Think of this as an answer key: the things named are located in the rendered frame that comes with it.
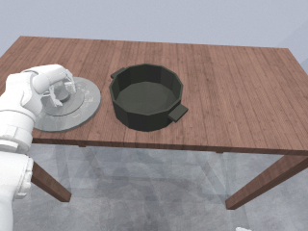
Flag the left robot forearm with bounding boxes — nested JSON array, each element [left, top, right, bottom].
[[0, 68, 50, 155]]

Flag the left robot upper arm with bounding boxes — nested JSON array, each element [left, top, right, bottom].
[[0, 151, 34, 231]]

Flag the lid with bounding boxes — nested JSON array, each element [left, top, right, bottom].
[[34, 76, 101, 133]]

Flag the knob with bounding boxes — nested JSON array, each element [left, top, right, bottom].
[[54, 89, 70, 104]]

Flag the table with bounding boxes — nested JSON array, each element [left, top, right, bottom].
[[0, 36, 308, 210]]

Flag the pot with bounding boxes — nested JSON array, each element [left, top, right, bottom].
[[109, 64, 189, 132]]

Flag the robot left hand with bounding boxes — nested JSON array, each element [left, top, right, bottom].
[[30, 64, 76, 109]]

